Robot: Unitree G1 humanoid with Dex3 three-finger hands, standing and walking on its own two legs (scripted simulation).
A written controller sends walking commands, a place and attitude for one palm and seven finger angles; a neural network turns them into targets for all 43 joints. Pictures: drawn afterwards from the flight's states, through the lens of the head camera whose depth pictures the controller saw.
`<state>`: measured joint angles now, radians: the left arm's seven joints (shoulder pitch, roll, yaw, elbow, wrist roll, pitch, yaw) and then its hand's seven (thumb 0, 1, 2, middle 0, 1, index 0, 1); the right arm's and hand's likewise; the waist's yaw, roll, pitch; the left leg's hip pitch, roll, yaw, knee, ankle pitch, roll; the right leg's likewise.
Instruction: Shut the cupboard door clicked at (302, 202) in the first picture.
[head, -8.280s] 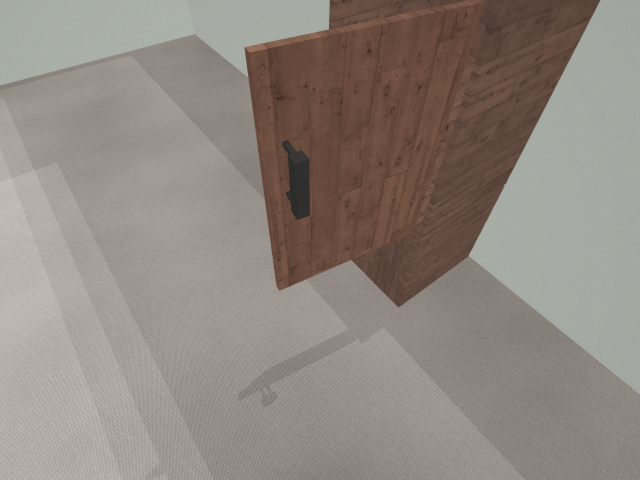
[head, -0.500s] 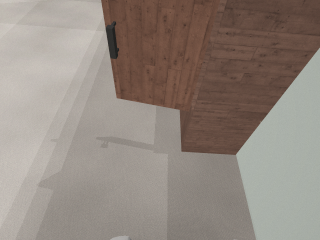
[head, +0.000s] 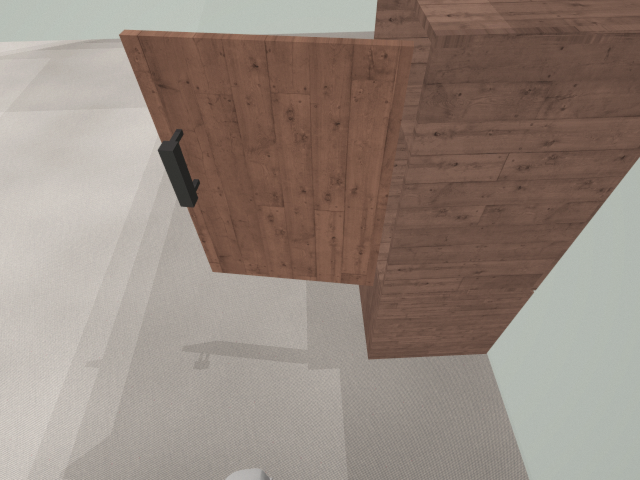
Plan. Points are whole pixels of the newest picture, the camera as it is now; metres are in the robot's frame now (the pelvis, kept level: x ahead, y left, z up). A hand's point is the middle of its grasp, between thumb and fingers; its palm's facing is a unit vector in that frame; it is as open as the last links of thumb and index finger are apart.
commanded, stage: take the last steps up to it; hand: left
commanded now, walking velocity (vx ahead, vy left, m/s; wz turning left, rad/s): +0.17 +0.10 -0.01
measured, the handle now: (183, 168) +0.61 +0.27 +0.02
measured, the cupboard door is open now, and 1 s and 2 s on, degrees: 81 81 81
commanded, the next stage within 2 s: come to a stop and stand still in 0.04 s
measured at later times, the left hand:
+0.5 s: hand out of the picture +0.15 +0.26 -0.19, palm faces +0.01 -0.98 -0.22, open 7.4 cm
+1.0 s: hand out of the picture +0.13 +0.19 -0.18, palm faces -0.02 -0.98 -0.18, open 7.3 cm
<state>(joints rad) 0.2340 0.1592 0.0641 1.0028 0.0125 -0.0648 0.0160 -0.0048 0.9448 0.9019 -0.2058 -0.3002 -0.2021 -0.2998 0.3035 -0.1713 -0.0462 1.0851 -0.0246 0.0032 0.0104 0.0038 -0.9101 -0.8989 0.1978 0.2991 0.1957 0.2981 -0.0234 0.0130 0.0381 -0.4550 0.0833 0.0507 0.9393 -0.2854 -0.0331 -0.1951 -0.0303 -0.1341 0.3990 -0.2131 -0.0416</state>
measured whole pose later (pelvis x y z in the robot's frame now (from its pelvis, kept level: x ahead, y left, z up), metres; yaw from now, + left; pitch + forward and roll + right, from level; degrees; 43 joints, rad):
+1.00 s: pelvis +0.08 +0.01 -0.01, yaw -3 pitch +0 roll +0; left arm 0.21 0.18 0.02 1.06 0.00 0.03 0.02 0.00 0.93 0.90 -0.21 -0.30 -0.20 -0.30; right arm 0.31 -0.13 -0.01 1.12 -0.02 0.02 -0.03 0.00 -0.91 -0.90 0.20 0.30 0.20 0.30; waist -0.01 -0.02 0.03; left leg -0.24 0.02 0.03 0.47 -0.24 0.00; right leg -0.21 -0.02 -0.05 0.46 -0.25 0.01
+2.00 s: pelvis +0.13 +0.00 +0.00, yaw -3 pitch +0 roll +0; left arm 0.24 0.17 0.01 1.13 0.00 -0.01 0.03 0.01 0.92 0.90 -0.20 -0.30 -0.20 -0.30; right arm 0.27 -0.13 0.00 1.15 -0.01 -0.01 -0.04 0.00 -0.91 -0.90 0.20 0.30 0.20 0.30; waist 0.00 -0.02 0.02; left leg -0.11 0.03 0.03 0.37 -0.27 -0.02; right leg -0.09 -0.01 -0.05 0.37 -0.29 0.00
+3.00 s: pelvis +0.09 +0.05 -0.01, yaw -4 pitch -1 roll +0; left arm 0.30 0.20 0.00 1.03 0.02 0.03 0.04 0.01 0.91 0.90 -0.20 -0.30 -0.20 -0.30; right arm 0.27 -0.20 -0.01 1.06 -0.01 0.04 0.00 0.00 -0.90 -0.90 0.20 0.30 0.20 0.30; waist 0.01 -0.01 0.05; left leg -0.24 -0.03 0.08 0.56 -0.31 0.05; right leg -0.22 -0.08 0.00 0.54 -0.30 0.06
